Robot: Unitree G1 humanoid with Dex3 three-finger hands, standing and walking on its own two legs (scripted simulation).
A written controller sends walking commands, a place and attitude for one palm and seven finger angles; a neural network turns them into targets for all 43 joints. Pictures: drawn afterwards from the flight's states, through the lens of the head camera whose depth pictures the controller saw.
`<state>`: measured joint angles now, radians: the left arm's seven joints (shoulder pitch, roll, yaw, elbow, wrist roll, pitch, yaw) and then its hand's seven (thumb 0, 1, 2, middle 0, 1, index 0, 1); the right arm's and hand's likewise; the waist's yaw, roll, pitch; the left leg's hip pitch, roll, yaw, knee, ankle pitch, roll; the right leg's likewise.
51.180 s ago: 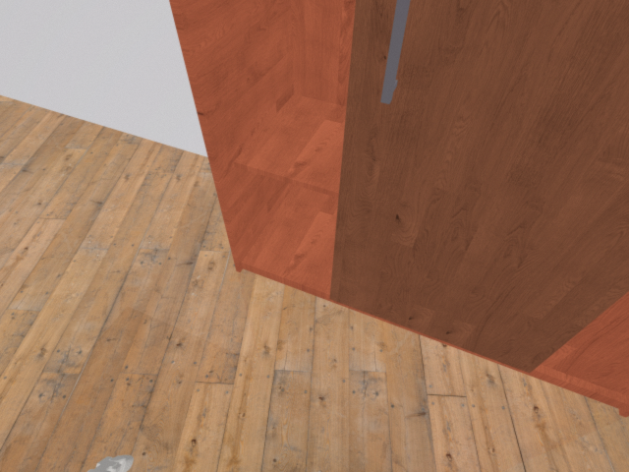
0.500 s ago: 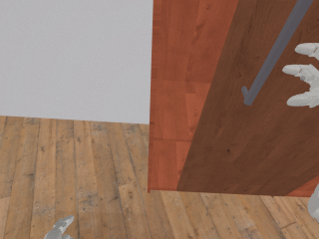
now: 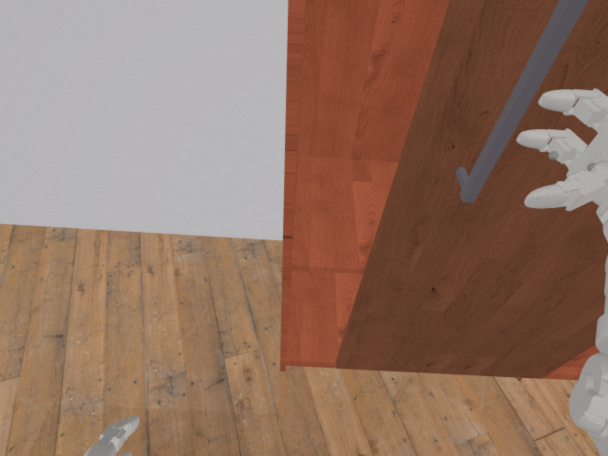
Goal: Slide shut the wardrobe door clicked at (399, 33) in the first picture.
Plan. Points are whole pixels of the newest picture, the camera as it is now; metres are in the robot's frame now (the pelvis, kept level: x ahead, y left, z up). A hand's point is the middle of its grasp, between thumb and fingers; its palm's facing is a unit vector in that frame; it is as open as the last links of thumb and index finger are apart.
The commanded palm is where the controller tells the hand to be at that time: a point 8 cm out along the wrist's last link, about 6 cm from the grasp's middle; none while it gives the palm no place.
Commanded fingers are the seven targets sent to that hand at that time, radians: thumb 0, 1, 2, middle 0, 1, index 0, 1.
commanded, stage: feel for the door with the fingertips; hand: right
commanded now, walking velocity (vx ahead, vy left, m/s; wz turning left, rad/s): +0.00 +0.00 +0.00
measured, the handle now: (512, 93) +0.49 -0.17 +0.27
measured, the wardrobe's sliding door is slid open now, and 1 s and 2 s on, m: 0.16 0.16 0.16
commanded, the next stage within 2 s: slide the fingers in behind the handle in 0.54 s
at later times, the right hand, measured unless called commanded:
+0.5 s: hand (536, 140) +0.45 -0.20 +0.24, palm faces -0.06 +1.00 -0.05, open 14.0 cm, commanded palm +0.43 -0.26 +0.24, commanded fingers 0.00 0.50 -0.30 0.30 1.20 0.30 1.20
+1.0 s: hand (523, 144) +0.45 -0.19 +0.23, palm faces -0.06 +1.00 -0.04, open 13.9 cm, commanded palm +0.42 -0.25 +0.24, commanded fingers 0.00 0.50 -0.30 0.30 1.20 0.30 1.20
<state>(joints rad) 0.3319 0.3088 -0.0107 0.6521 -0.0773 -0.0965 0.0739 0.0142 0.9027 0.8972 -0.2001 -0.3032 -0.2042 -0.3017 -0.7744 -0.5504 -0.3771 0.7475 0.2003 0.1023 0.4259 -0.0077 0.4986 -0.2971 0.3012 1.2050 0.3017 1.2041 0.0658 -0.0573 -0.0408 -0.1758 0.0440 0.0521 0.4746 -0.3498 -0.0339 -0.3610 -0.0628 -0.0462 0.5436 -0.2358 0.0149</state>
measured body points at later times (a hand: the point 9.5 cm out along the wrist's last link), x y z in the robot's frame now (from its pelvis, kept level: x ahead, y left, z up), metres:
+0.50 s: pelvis +0.00 +0.00 +0.00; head +0.01 +0.02 +0.45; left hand +0.07 +0.28 -0.11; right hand +0.44 -0.26 +0.24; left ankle -0.07 +0.14 -0.73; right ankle +0.03 -0.13 -0.73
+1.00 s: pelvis +0.00 +0.00 +0.00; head +0.01 +0.02 +0.45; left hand +0.07 +0.27 -0.11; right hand +0.44 -0.24 +0.23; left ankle -0.07 +0.14 -0.73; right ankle +0.03 -0.13 -0.73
